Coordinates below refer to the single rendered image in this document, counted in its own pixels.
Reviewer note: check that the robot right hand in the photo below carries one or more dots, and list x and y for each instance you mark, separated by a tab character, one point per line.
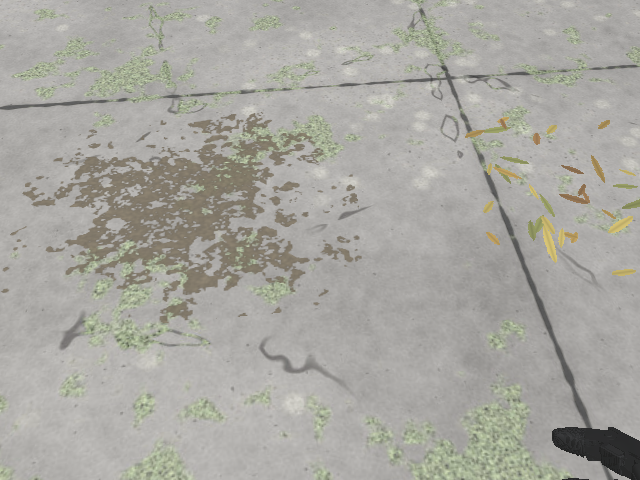
616	450

